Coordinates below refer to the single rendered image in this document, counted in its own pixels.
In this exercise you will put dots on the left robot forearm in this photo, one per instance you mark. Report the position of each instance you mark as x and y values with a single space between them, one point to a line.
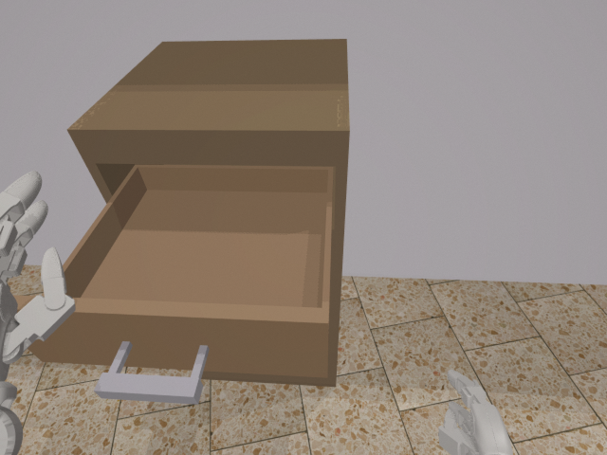
11 431

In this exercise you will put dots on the robot right hand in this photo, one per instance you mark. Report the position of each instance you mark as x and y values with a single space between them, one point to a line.
482 430

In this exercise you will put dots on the cabinet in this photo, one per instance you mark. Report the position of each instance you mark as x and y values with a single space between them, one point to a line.
231 103

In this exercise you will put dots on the robot left hand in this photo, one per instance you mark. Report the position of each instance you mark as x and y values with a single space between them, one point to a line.
43 315

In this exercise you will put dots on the handle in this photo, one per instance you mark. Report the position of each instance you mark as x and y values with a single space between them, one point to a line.
152 388

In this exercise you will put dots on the drawer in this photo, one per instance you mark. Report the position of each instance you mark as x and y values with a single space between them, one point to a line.
234 257

